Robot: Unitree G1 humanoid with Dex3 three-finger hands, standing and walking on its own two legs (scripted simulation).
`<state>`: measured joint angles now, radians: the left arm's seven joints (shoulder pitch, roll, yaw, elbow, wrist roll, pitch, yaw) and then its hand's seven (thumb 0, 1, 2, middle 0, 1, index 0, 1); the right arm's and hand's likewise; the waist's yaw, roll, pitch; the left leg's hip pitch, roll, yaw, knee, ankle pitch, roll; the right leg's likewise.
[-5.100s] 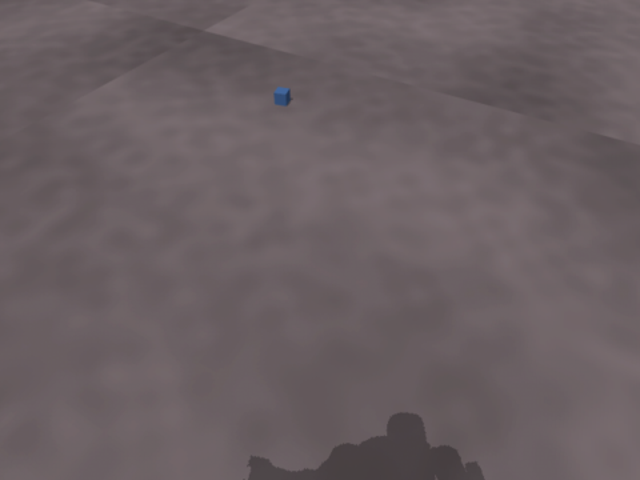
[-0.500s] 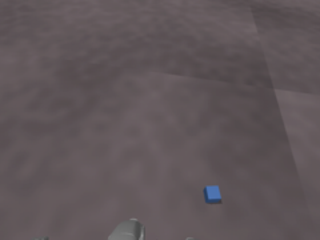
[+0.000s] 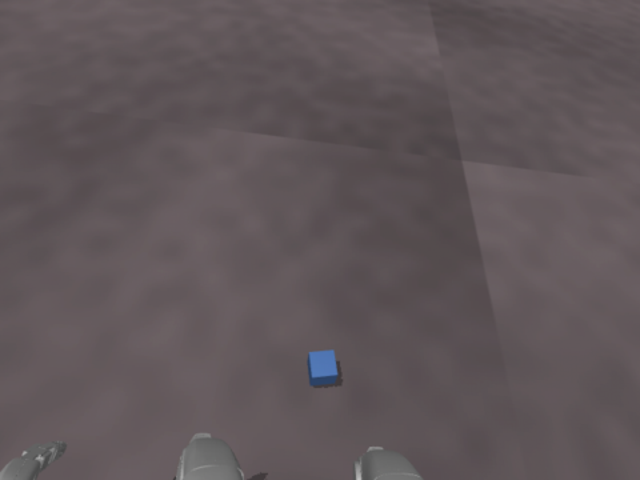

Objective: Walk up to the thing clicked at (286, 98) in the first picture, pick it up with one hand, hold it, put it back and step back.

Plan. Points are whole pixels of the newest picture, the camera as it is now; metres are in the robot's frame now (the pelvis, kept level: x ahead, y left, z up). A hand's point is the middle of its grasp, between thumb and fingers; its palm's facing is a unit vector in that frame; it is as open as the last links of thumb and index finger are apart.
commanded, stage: walk up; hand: left
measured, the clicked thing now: (321, 367) +0.49 -0.05 -0.68
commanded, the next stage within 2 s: none
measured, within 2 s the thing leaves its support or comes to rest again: neither
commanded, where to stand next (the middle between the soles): +0.12 -0.34 m, yaw +8 degrees
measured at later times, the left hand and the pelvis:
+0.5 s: hand out of the picture +0.08 +0.10 -0.12, palm faces -0.03 -0.95 -0.32, open 7.4 cm; pelvis +0.00 -0.17 +0.03, yaw +3 degrees
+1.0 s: hand out of the picture -0.01 -0.13 -0.10, palm faces +0.10 -0.92 -0.39, open 7.4 cm; pelvis -0.01 -0.41 +0.04, yaw +3 degrees
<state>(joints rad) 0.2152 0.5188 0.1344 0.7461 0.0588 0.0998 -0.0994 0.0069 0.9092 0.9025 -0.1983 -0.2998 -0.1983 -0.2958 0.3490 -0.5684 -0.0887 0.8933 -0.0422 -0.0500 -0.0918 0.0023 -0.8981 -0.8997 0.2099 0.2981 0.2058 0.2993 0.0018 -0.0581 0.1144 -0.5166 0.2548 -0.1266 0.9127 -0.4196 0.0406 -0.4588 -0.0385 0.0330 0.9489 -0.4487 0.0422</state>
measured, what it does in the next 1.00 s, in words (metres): steps to the right: left foot, then right foot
